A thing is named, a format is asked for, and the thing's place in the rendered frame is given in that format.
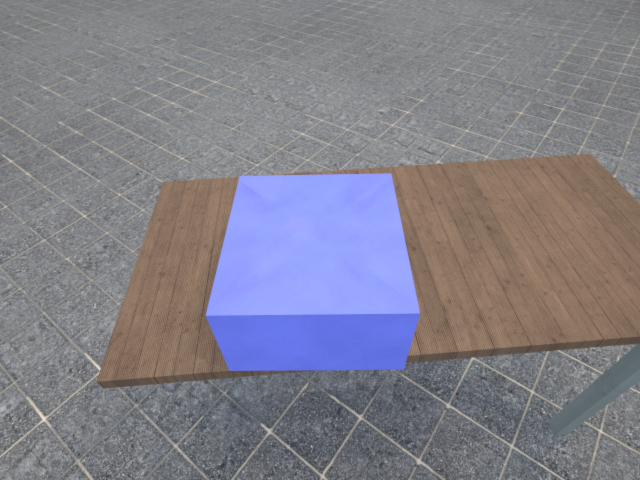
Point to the table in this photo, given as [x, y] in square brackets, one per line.
[507, 257]

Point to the carton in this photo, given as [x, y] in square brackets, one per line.
[314, 274]

